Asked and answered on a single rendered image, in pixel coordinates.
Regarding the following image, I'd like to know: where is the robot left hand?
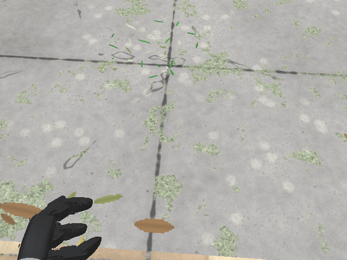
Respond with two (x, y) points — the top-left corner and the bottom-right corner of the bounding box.
(17, 196), (102, 260)

